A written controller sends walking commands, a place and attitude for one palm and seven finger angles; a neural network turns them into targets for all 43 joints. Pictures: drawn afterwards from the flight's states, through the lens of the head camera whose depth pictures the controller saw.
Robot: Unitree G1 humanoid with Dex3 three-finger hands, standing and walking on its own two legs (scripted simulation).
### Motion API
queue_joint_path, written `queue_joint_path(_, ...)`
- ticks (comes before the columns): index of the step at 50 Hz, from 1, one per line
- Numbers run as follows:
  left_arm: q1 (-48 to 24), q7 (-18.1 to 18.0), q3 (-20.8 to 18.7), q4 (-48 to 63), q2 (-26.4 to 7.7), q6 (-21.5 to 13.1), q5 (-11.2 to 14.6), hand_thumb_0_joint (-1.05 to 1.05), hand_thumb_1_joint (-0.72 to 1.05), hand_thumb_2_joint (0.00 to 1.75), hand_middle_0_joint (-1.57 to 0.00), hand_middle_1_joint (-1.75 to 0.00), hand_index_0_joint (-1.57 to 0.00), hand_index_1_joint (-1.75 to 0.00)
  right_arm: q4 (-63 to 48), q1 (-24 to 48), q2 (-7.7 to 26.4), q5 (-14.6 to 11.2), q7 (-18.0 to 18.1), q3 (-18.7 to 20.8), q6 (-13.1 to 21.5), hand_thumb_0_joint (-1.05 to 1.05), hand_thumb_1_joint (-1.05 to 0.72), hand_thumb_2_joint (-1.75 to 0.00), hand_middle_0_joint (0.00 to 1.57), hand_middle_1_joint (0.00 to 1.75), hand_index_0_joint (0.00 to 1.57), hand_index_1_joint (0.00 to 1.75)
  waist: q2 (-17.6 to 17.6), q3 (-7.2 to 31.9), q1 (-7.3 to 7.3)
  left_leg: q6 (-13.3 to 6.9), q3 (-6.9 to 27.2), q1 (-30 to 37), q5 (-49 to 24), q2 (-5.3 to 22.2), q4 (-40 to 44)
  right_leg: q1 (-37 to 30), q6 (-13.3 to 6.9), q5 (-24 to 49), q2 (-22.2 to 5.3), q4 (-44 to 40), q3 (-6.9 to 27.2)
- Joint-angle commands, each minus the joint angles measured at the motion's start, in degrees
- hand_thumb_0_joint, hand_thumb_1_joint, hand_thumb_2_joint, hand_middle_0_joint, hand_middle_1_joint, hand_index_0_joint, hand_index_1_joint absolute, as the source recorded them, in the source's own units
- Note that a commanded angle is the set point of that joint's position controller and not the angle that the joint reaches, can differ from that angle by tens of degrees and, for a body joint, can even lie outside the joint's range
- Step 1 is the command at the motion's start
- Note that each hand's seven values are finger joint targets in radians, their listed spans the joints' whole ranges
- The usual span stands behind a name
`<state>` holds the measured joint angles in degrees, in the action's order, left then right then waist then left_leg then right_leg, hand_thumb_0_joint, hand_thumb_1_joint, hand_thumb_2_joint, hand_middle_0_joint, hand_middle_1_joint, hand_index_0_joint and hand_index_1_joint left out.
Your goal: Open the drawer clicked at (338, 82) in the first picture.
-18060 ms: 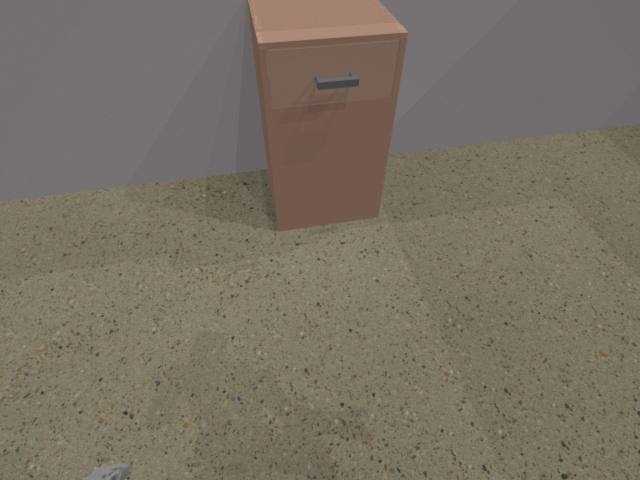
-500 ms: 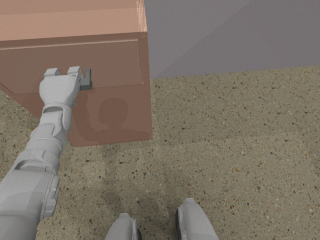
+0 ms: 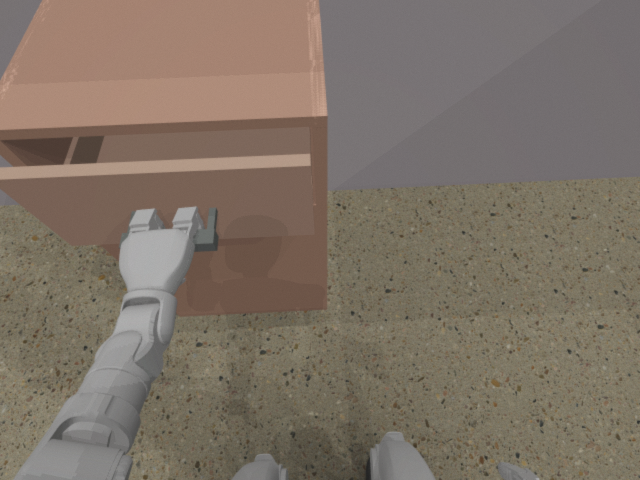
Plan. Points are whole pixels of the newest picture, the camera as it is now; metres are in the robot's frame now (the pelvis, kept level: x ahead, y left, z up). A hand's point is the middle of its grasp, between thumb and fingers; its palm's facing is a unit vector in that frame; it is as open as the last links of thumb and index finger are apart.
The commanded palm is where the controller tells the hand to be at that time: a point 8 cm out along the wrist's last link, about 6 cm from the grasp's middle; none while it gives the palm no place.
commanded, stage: pull the drawer open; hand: left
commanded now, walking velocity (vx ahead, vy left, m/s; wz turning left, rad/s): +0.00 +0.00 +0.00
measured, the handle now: (172, 229) +0.45 +0.22 -0.03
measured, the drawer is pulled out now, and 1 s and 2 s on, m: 0.06 0.18 0.29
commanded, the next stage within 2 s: none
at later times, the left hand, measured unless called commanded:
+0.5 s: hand (169, 312) +0.33 +0.21 -0.05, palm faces -0.03 -0.04 -1.00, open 5.8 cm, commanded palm +0.29 +0.21 +0.00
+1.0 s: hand (163, 354) +0.28 +0.20 -0.05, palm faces -0.02 -0.05 -1.00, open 5.8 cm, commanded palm +0.24 +0.22 +0.00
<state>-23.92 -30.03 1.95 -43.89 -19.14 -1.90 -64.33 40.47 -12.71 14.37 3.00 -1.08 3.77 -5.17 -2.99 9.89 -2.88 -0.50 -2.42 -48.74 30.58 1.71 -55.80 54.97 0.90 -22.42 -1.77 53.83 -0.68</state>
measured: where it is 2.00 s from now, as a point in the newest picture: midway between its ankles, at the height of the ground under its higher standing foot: outside the picture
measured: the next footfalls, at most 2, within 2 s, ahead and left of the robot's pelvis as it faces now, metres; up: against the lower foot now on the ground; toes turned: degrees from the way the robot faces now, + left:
none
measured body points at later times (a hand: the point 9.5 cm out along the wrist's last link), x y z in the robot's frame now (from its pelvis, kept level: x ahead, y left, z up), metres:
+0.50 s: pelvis +0.00 +0.00 +0.00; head +0.09 -0.02 +0.44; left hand +0.33 +0.21 +0.01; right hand +0.11 -0.26 -0.13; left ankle -0.05 +0.11 -0.68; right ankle +0.02 -0.13 -0.68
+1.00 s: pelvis -0.02 -0.01 +0.00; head +0.06 -0.03 +0.44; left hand +0.27 +0.20 +0.01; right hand +0.14 -0.27 -0.13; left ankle -0.05 +0.11 -0.68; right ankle +0.02 -0.13 -0.68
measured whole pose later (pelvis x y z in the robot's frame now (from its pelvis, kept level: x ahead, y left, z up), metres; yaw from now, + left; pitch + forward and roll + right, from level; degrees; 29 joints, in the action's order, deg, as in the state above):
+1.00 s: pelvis -0.02 -0.01 +0.00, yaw +0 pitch +18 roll +1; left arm -1.1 -32.2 3.8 -26.3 -16.6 0.1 -65.0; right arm 38.3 -8.4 13.9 2.6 1.2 2.9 -1.9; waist -1.7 9.0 -0.6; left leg 0.5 -2.8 -43.5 30.1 1.8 -55.9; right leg 51.0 -0.2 -22.6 -1.5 55.8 0.0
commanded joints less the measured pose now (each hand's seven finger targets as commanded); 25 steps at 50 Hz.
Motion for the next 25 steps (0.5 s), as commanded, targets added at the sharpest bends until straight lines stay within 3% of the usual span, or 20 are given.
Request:
queue_joint_path(1, -7.6, -2.9, -5.3, 11.4, -11.5, 1.1, 0.2, 0.00, 0.90, 0.90, -0.40, -1.35, -0.40, -1.35, -4.1, -5.3, 7.9, 0.1, 1.2, 2.9, 1.1, 0.00, -0.90, -0.90, 0.20, 0.30, 0.20, 0.30, 1.9, 25.0, 1.33, -0.6, 1.0, 11.2, -36.0, -2.2, 4.4, -23.4, -2.9, 29.8, 2.7, -2.3, -1.2)
queue_joint_path(2, -7.1, -3.0, -5.1, 13.0, -11.2, 1.4, 0.3, 0.00, 0.90, 0.90, -0.40, -1.35, -0.40, -1.35, -4.4, -4.5, 7.9, 0.2, 1.2, 2.9, 1.0, 0.00, -0.90, -0.90, 0.20, 0.30, 0.20, 0.30, -0.5, 25.6, 1.70, -0.4, 1.1, 12.4, -37.5, -2.3, 4.3, -23.1, -3.1, 29.6, 2.8, -2.1, -1.3)
queue_joint_path(4, -4.9, -2.9, -3.7, 10.9, -9.1, 2.3, 0.3, 0.00, 0.90, 0.90, -0.40, -1.35, -0.40, -1.35, -4.2, -4.2, 7.6, -0.1, 1.2, 2.8, 1.1, 0.00, -0.90, -0.90, 0.20, 0.30, 0.20, 0.30, 1.1, 22.0, 1.16, -0.3, 0.9, 12.1, -36.6, -2.1, 4.5, -21.6, -3.0, 28.7, 2.9, -2.7, -1.7)
queue_joint_path(5, -5.2, -3.0, -4.3, 11.4, -10.1, 2.3, 0.2, 0.00, 0.90, 0.90, -0.40, -1.35, -0.40, -1.35, -4.3, -3.7, 7.7, -0.1, 1.4, 2.7, 1.2, 0.00, -0.90, -0.90, 0.20, 0.30, 0.20, 0.30, 2.1, 21.9, 1.47, -0.4, 0.8, 11.3, -35.4, -2.2, 4.6, -22.3, -2.9, 28.6, 2.8, -2.7, -1.6)
queue_joint_path(7, -4.6, -3.1, -5.4, 14.7, -11.4, 2.4, 0.4, 0.00, 0.90, 0.90, -0.40, -1.35, -0.40, -1.35, -5.2, -3.2, 7.6, 0.1, 1.6, 2.7, 1.3, 0.00, -0.90, -0.90, 0.20, 0.30, 0.20, 0.30, 0.2, 25.4, 2.31, -0.4, 0.8, 12.4, -36.8, -2.5, 4.6, -24.6, -3.2, 30.4, 2.7, -2.3, -1.2)
queue_joint_path(10, 1.2, -2.9, -4.3, 14.9, -9.0, 2.9, 0.5, 0.00, 0.90, 0.90, -0.40, -1.35, -0.40, -1.35, -5.7, -2.6, 7.2, -0.2, 1.6, 2.6, 1.5, 0.00, -0.90, -0.90, 0.20, 0.30, 0.20, 0.30, 1.8, 23.5, 2.65, -0.3, 0.6, 12.7, -37.4, -2.3, 5.0, -24.8, -3.0, 31.1, 2.7, -2.7, -1.3)
queue_joint_path(13, 3.6, -2.9, -4.7, 16.4, -9.0, 3.0, 0.7, 0.00, 0.90, 0.90, -0.40, -1.35, -0.40, -1.35, -6.3, -1.5, 7.1, -0.3, 1.8, 2.5, 1.7, 0.00, -0.90, -0.90, 0.20, 0.30, 0.20, 0.30, 2.9, 22.9, 2.72, -0.4, 0.4, 11.9, -34.8, -2.5, 5.2, -25.4, -3.0, 30.5, 2.7, -3.0, -1.2)
queue_joint_path(14, 3.0, -3.0, -4.9, 16.1, -9.6, 2.9, 0.5, 0.00, 0.90, 0.90, -0.40, -1.35, -0.40, -1.35, -5.9, -1.0, 7.3, -0.3, 2.0, 2.4, 1.8, 0.00, -0.90, -0.90, 0.20, 0.30, 0.20, 0.30, 3.4, 21.1, 2.57, -0.3, 0.4, 11.1, -33.2, -2.5, 5.3, -24.7, -3.0, 29.5, 2.7, -3.1, -1.1)
queue_joint_path(18, 5.7, -3.5, -5.4, 18.0, -9.9, 2.8, 0.0, 0.00, 0.90, 0.90, -0.40, -1.35, -0.40, -1.35, -6.4, -0.1, 7.2, -0.3, 2.2, 2.2, 2.3, 0.00, -0.90, -0.90, 0.20, 0.30, 0.20, 0.30, 1.9, 21.2, 3.46, -0.2, 0.4, 11.5, -31.6, -2.7, 5.6, -24.1, -3.2, 27.0, 2.8, -2.9, -1.2)
queue_joint_path(22, 7.5, -4.2, -4.0, 20.9, -7.9, 3.3, 0.0, 0.00, 0.90, 0.90, -0.40, -1.35, -0.40, -1.35, -7.0, 0.5, 7.1, -0.3, 2.1, 2.4, 2.8, 0.00, -0.90, -0.90, 0.20, 0.30, 0.20, 0.30, 0.4, 21.6, 3.24, 0.0, 0.9, 13.5, -33.5, -2.5, 5.5, -23.1, -3.4, 26.3, 3.0, -3.0, -1.6)
queue_joint_path(25, 8.9, -4.2, -2.6, 21.1, -6.4, 3.8, 0.2, 0.00, 0.90, 0.90, -0.40, -1.35, -0.40, -1.35, -7.0, 0.9, 6.9, -0.3, 2.2, 2.4, 3.2, 0.00, -0.90, -0.90, 0.20, 0.30, 0.20, 0.30, 2.5, 19.9, 2.63, -0.1, 0.5, 12.7, -31.4, -2.5, 5.7, -23.2, -3.2, 26.2, 3.0, -3.5, -1.6)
